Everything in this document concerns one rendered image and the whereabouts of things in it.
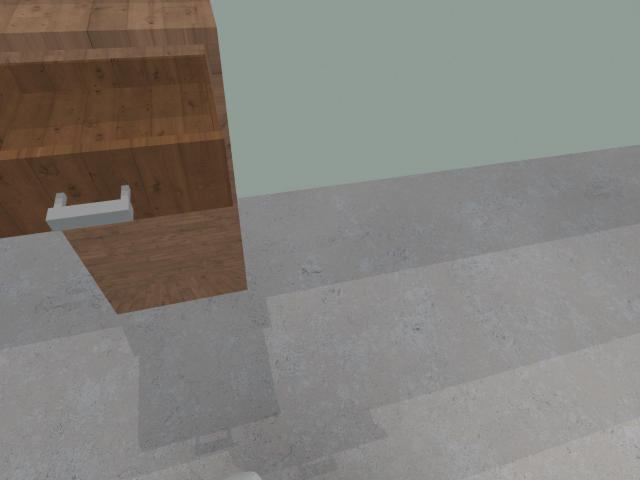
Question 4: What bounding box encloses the cabinet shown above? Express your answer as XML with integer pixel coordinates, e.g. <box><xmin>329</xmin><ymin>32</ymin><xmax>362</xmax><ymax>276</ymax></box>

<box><xmin>0</xmin><ymin>0</ymin><xmax>248</xmax><ymax>315</ymax></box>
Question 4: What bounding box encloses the drawer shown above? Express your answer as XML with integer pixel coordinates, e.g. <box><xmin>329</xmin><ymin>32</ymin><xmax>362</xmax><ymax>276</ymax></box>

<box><xmin>0</xmin><ymin>54</ymin><xmax>233</xmax><ymax>238</ymax></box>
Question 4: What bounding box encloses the handle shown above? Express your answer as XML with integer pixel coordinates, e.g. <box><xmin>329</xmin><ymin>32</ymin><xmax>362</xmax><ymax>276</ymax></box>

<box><xmin>45</xmin><ymin>185</ymin><xmax>134</xmax><ymax>232</ymax></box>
